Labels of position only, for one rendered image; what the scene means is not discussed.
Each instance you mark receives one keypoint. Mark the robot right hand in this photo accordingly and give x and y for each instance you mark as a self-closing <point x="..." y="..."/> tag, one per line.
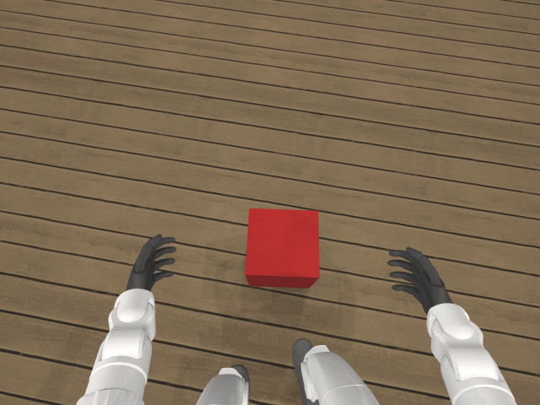
<point x="429" y="289"/>

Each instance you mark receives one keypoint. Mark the right robot forearm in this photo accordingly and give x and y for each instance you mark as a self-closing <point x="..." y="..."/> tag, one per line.
<point x="470" y="374"/>

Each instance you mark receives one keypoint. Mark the right robot foot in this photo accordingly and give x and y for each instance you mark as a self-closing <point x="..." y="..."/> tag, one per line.
<point x="300" y="349"/>

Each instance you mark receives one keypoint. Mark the right robot shin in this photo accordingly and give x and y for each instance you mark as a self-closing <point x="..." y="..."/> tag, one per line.
<point x="316" y="349"/>

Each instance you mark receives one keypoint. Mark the robot left hand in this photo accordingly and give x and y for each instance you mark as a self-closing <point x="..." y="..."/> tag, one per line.
<point x="142" y="275"/>

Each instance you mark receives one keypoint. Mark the carton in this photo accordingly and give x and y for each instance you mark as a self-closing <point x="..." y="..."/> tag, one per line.
<point x="282" y="248"/>

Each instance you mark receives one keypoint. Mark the left robot forearm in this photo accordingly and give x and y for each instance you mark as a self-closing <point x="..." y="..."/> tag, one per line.
<point x="121" y="367"/>

